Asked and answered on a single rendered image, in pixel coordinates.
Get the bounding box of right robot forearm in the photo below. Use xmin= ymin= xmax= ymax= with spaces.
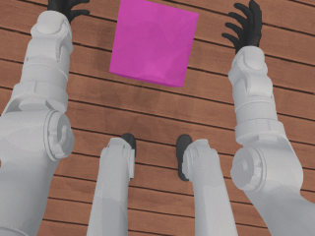
xmin=228 ymin=45 xmax=303 ymax=181

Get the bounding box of left robot hand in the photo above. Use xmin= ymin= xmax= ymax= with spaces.
xmin=46 ymin=0 xmax=90 ymax=25

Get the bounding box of left robot forearm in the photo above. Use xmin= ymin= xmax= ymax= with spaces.
xmin=0 ymin=10 xmax=74 ymax=118

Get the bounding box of right robot upper arm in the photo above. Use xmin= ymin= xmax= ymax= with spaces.
xmin=230 ymin=145 xmax=315 ymax=236

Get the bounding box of right robot hand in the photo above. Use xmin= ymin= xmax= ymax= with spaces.
xmin=221 ymin=0 xmax=263 ymax=55

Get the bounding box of robot left thigh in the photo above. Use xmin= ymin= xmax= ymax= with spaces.
xmin=86 ymin=144 xmax=135 ymax=236

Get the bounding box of left robot foot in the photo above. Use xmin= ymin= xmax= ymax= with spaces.
xmin=120 ymin=133 xmax=137 ymax=180

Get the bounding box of left robot upper arm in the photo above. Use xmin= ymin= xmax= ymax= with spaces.
xmin=0 ymin=109 xmax=75 ymax=236

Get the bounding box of carton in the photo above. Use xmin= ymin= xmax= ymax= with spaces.
xmin=109 ymin=0 xmax=199 ymax=88

